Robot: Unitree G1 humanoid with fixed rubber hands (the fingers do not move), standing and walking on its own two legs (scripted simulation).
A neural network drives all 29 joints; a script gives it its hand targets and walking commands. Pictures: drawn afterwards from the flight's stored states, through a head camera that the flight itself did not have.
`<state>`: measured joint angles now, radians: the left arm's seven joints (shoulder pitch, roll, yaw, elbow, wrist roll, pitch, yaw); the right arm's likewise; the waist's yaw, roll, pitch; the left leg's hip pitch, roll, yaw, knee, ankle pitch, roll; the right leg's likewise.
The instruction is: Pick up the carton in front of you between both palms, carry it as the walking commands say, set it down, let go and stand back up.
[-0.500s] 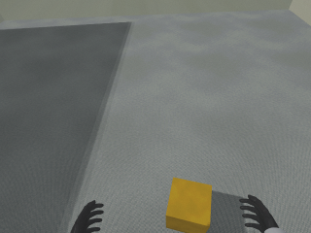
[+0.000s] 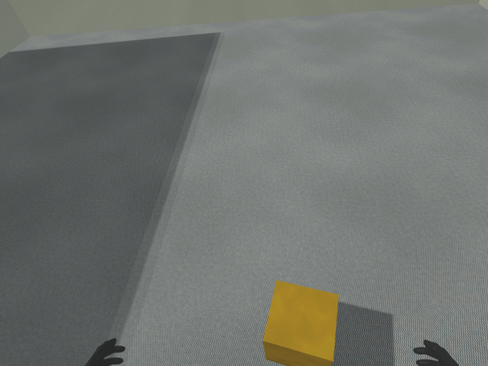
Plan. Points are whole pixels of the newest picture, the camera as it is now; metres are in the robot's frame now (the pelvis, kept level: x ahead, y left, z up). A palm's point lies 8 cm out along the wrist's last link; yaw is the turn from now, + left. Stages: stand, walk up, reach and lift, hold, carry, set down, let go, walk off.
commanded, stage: stand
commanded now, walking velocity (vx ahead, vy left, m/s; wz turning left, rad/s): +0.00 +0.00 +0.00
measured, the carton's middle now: (300, 328) +0.38 -0.09 -0.64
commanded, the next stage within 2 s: none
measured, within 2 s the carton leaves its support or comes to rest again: neither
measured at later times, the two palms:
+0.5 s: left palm out of the picture +0.10 +0.29 -0.08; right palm out of the picture +0.11 -0.30 -0.10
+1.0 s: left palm out of the picture +0.07 +0.30 -0.08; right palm out of the picture +0.08 -0.31 -0.10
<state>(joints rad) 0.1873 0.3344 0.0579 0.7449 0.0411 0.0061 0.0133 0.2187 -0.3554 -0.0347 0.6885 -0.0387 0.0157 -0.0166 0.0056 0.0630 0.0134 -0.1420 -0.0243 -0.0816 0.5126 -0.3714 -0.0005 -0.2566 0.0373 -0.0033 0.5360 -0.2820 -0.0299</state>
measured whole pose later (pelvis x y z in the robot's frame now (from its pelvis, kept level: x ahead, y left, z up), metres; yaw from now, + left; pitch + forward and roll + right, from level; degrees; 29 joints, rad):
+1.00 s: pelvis -0.02 -0.01 +0.01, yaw +1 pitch -2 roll +0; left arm 0.12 0.37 0.03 1.01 0.02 -0.01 0.01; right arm 0.18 -0.39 0.01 0.94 -0.03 -0.02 -0.02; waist 0.01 0.04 0.02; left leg -0.06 -0.01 -0.10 0.36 -0.27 -0.01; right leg -0.16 0.04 -0.02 0.38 -0.18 -0.04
